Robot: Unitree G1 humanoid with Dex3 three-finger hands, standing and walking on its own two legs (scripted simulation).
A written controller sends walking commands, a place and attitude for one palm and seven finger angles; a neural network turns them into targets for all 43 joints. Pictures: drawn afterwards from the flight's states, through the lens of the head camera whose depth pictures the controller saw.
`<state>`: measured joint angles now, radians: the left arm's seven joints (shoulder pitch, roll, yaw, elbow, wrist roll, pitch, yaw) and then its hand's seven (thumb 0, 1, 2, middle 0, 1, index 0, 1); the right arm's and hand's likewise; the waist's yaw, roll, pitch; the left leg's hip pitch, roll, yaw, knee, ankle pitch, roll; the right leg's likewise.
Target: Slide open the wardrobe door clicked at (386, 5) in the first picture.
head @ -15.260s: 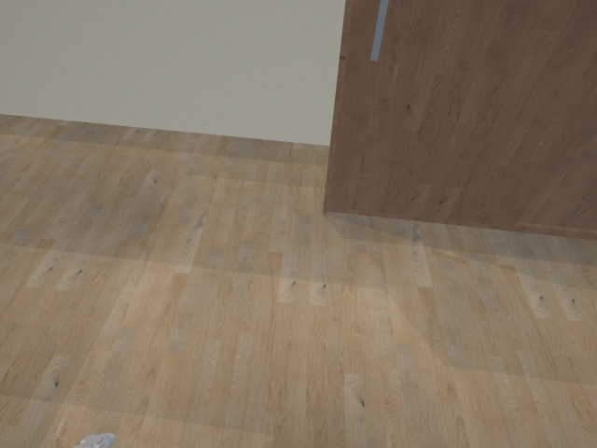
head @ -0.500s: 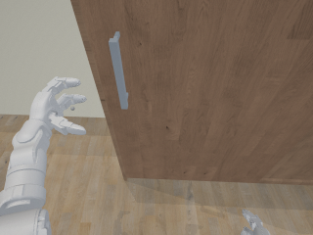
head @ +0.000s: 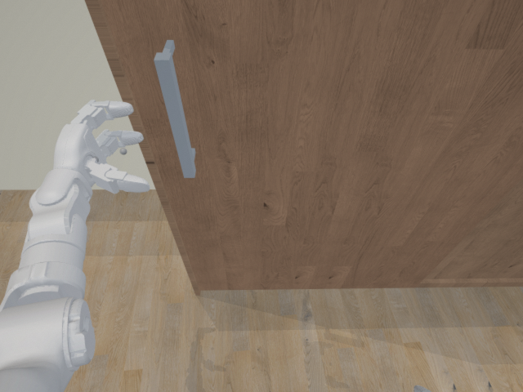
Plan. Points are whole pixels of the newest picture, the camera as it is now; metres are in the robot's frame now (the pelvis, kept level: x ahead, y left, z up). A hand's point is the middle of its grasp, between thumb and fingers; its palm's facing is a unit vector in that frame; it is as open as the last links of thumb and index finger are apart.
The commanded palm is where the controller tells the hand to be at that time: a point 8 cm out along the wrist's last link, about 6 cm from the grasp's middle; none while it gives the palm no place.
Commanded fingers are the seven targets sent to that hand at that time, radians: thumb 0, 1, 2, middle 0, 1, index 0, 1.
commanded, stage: move the hooked fingers beside the handle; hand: left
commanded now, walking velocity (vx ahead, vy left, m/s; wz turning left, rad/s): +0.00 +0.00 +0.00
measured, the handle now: (180, 117) +0.53 +0.15 +0.13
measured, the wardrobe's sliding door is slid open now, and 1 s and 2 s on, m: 0.00 0.00 0.00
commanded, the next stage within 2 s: feel for the door with the fingertips in 1.10 s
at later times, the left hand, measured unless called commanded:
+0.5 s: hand (142, 132) +0.48 +0.20 +0.14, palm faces +0.03 -1.00 +0.02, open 14.0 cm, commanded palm +0.45 +0.26 +0.14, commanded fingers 0.00 -0.50 0.30 -0.30 -1.20 -0.30 -1.20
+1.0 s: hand (135, 138) +0.47 +0.21 +0.14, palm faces +0.03 -1.00 +0.02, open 14.0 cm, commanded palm +0.45 +0.25 +0.14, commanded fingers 0.00 -0.50 0.30 -0.30 -1.20 -0.30 -1.20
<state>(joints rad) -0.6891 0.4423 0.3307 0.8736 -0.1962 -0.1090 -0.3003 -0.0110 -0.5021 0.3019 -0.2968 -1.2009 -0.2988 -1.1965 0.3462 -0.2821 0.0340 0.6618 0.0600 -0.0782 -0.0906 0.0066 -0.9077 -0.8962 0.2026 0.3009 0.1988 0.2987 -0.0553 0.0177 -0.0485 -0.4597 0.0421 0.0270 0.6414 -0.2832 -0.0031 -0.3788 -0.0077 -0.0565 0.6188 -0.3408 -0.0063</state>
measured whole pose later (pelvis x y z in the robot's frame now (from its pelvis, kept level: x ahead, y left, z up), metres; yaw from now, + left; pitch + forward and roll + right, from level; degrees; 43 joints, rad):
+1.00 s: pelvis +0.00 +0.01 -0.01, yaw +0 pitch +9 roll -1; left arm -0.83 0.46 0.34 1.05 -0.15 -0.20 -0.25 -0.01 -0.50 0.30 -0.30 -1.20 -0.30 -1.20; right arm 0.34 -0.27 0.03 0.64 0.04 -0.02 -0.06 0.00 -0.91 -0.90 0.20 0.30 0.20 0.30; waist -0.09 0.02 -0.08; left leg -0.56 0.05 0.03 0.71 -0.31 0.00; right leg -0.47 0.00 -0.05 0.67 -0.36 0.00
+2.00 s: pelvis +0.00 +0.00 -0.01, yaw +0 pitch +10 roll -1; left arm -0.93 0.44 0.32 1.13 -0.13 -0.22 -0.18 -0.01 -0.50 0.30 -0.30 -1.20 -0.30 -1.20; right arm 0.38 -0.28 0.02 0.68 0.03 -0.01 -0.06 0.00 -0.91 -0.90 0.20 0.30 0.20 0.30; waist -0.11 0.02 -0.07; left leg -0.59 0.06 0.01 0.71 -0.31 -0.01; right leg -0.50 0.01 -0.06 0.68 -0.36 -0.01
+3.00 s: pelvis +0.01 +0.00 -0.01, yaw -1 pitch +10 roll -1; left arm -0.85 0.37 0.31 1.03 -0.13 -0.21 -0.12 -0.01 -0.50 0.30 -0.30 -1.20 -0.31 -1.20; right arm 0.38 -0.26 0.01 0.67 0.03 -0.01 -0.04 0.00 -0.91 -0.90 0.20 0.30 0.20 0.30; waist -0.11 0.03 -0.09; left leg -0.57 0.06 0.03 0.72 -0.33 -0.01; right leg -0.49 0.01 -0.04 0.68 -0.37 -0.01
